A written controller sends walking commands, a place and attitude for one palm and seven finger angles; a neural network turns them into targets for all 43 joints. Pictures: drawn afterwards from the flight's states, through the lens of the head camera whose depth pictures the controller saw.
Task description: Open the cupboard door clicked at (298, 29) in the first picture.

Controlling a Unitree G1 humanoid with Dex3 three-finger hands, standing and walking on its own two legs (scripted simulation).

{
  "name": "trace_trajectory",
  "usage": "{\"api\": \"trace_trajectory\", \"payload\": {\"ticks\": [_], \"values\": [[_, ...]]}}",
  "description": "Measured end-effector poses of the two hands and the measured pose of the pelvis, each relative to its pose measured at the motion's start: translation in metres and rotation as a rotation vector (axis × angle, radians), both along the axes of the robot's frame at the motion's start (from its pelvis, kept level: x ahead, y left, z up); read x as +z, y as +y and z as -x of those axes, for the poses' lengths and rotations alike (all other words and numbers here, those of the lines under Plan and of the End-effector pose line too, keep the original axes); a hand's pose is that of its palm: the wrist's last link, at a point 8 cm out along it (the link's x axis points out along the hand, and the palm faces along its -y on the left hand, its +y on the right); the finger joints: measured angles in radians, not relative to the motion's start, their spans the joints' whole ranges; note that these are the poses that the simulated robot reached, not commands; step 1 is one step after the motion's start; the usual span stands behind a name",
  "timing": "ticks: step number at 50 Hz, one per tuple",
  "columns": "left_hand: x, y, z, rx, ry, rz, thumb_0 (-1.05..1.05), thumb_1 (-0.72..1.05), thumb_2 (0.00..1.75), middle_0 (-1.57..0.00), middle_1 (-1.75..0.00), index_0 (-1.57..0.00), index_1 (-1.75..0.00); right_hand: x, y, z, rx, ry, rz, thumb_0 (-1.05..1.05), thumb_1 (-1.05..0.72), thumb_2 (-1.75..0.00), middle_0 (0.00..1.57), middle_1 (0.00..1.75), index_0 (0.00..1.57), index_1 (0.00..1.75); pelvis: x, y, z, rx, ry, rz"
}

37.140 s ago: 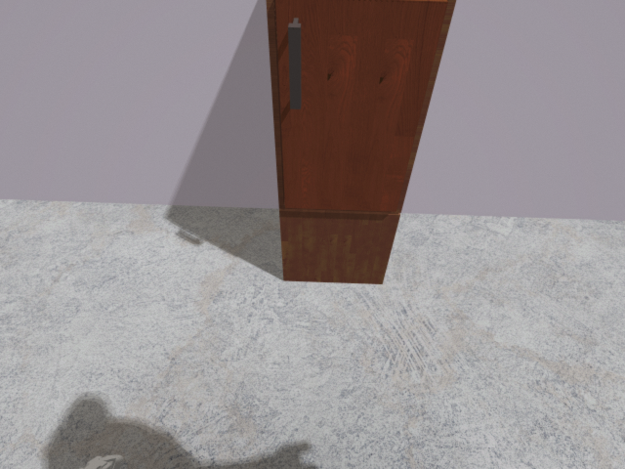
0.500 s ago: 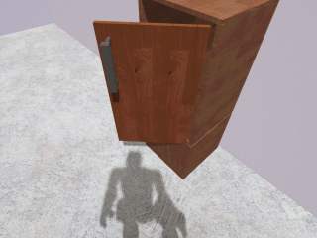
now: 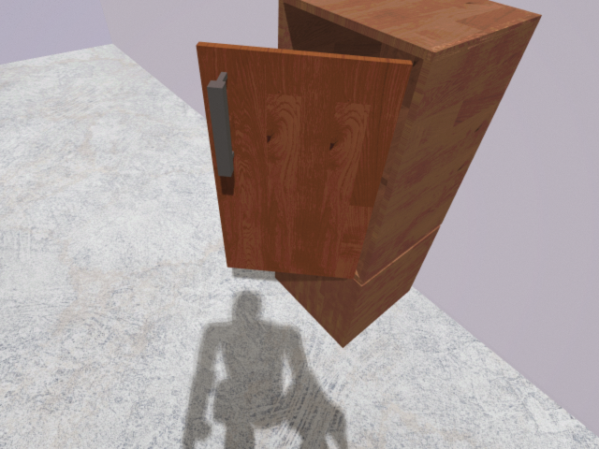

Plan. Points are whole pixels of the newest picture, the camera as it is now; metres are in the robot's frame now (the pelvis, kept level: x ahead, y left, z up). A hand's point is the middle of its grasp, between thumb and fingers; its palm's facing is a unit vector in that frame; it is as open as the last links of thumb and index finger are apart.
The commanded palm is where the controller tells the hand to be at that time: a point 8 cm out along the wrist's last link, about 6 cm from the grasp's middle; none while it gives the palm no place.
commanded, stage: shuffle to correct the standing spot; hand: left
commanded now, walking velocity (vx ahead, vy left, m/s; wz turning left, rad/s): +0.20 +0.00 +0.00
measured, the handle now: (224, 126) +0.62 +0.19 +0.12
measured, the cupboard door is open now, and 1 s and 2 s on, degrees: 45 45 45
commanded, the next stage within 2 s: come to a stop and stand still in 0.12 s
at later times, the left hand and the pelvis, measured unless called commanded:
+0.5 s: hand out of the picture +0.13 +0.16 -0.17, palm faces +0.02 -0.98 -0.22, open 7.3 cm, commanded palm none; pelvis +0.08 -0.02 +0.00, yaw +0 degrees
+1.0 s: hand out of the picture +0.05 +0.22 -0.16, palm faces +0.01 -0.96 -0.27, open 7.3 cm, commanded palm none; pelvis +0.03 +0.02 +0.00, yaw -1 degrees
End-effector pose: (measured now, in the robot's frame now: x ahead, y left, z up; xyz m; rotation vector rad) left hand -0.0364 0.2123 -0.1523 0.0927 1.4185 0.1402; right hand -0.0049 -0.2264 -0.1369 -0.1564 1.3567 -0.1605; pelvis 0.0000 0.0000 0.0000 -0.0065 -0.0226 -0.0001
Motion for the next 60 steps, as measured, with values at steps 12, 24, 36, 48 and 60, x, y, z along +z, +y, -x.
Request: {"api": "trace_trajectory", "payload": {"ticks": [12, 24, 36, 48, 60], "values": [[-0.002, 0.008, -0.031, -0.031, 0.085, 0.008, 0.00, 0.91, 0.90, -0.20, -0.30, -0.20, -0.30, -0.003, 0.019, -0.019, -0.059, 0.011, -0.009, 0.01, -0.91, -0.90, 0.20, 0.30, 0.20, 0.30, -0.004, 0.007, -0.043, -0.039, 0.022, -0.008], [0.012, -0.002, -0.158, -0.058, -0.153, -0.078, 0.01, 0.94, 0.90, -0.20, -0.30, -0.20, -0.30, -0.016, 0.014, -0.027, -0.095, 0.146, -0.076, 0.01, -0.91, -0.90, 0.20, 0.30, 0.20, 0.30, -0.004, -0.018, -0.081, -0.002, 0.021, -0.008], [0.006, 0.004, -0.158, -0.038, -0.195, -0.056, 0.00, 0.92, 0.90, -0.20, -0.30, -0.21, -0.30, -0.006, -0.008, -0.076, -0.048, -0.015, 0.021, 0.01, -0.93, -0.90, 0.20, 0.30, 0.20, 0.30, -0.004, -0.008, -0.055, -0.012, 0.007, -0.015], [0.020, 0.046, -0.091, -0.058, -0.117, -0.117, 0.00, 0.91, 0.90, -0.20, -0.30, -0.21, -0.30, -0.007, 0.014, -0.075, 0.005, -0.153, -0.022, 0.01, -0.93, -0.90, 0.20, 0.30, 0.20, 0.30, -0.003, 0.018, -0.029, -0.023, -0.009, -0.018], [0.027, 0.035, -0.055, -0.036, 0.017, -0.101, 0.00, 0.91, 0.90, -0.20, -0.30, -0.20, -0.30, -0.013, 0.019, -0.050, 0.018, -0.026, -0.063, 0.01, -0.92, -0.90, 0.20, 0.30, 0.20, 0.30, 0.004, 0.015, -0.038, -0.023, 0.014, -0.026]]}}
